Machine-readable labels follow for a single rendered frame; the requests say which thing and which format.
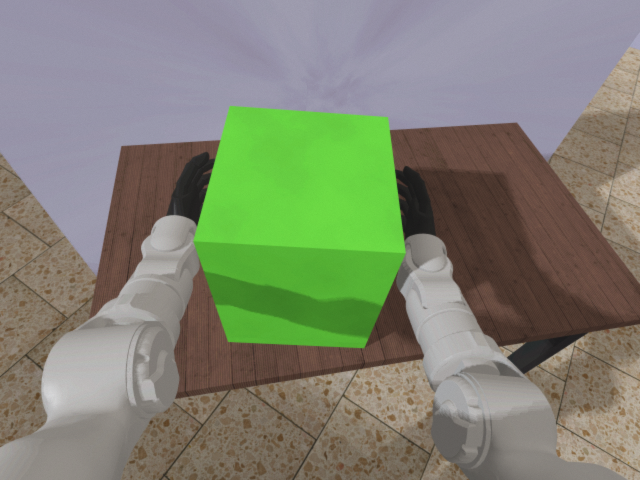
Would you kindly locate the left robot upper arm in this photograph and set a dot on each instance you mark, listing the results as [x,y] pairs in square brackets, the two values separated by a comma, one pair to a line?
[102,386]

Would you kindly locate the left robot hand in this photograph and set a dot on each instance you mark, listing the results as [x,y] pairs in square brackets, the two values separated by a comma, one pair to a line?
[188,196]

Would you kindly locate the robot right forearm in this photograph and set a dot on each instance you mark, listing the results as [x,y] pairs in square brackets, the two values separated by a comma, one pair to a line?
[443,323]

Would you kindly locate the robot left forearm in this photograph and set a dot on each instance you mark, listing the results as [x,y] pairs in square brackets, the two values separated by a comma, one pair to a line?
[159,290]

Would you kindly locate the right robot hand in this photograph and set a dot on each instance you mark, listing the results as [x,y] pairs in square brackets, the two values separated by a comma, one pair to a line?
[417,209]

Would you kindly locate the carton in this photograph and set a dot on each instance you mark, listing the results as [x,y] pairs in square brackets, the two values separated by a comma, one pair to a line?
[300,235]

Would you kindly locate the right robot upper arm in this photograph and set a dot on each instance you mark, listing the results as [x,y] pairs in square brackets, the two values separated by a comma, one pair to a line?
[502,428]

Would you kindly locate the table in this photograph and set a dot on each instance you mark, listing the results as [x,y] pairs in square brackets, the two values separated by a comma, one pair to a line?
[530,263]

